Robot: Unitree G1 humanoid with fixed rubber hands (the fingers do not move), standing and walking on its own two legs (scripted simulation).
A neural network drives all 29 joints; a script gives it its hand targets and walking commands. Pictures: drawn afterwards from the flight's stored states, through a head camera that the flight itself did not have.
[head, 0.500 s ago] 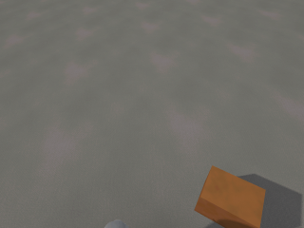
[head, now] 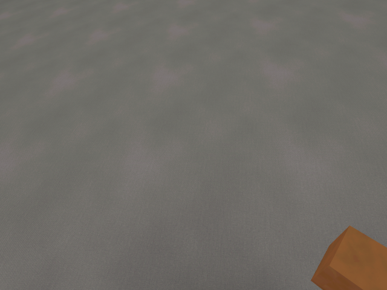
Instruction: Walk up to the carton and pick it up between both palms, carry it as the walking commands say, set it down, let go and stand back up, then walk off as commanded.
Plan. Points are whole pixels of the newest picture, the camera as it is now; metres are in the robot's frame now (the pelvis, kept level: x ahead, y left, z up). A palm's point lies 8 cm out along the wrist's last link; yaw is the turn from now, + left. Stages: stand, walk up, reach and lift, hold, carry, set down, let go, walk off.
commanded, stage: walk off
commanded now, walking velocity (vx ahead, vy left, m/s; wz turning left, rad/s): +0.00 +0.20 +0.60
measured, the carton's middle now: (366, 279) +0.23 -0.63 -0.63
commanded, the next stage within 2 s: stand in 1.30 s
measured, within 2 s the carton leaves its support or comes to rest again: neither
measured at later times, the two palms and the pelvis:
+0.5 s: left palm out of the picture -0.09 +0.41 -0.15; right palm out of the picture +0.15 -0.07 -0.10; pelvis -0.03 +0.14 +0.00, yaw +18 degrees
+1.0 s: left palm out of the picture -0.22 +0.45 -0.12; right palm out of the picture +0.12 +0.07 -0.12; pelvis -0.09 +0.23 +0.01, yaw +37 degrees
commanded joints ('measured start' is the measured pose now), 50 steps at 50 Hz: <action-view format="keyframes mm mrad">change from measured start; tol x32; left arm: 1 226 339 86 -1 31 -7 20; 50 114 359 131 -18 39 -33 -28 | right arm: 1 -137 -163 -41 -159 -45 -26 4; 19 184 -357 -120 -58 -9 -47 40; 50 -143 -27 -31 -166 8 -11 67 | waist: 1 134 -484 -1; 16 50 -334 -45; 19 -118 407 -140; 35 116 -46 -107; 37 164 -639 -14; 40 44 -244 -30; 50 92 -356 -3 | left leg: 1 -426 168 -108 487 -266 -110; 6 -262 217 -93 685 -64 -178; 16 84 212 155 -43 -66 -164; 19 299 521 -445 -400 193 59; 35 -116 305 -405 -337 121 41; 37 -489 48 -16 252 -299 -111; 41 -291 208 -152 710 -96 -139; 50 -42 237 97 138 -175 -196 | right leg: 1 288 -553 523 -481 391 -241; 15 124 -376 -41 -324 276 -28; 21 -347 -98 34 543 -289 79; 35 294 -21 39 -205 -3 9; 37 372 -572 577 -558 27 -191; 39 245 -488 390 -445 476 -212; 50 104 -351 -48 -359 286 -45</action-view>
